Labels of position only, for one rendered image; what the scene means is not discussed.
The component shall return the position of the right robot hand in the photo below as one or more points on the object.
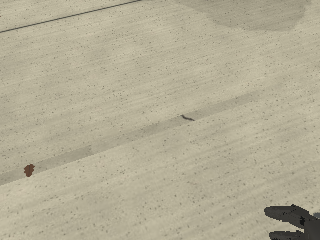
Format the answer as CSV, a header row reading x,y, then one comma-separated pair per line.
x,y
297,217

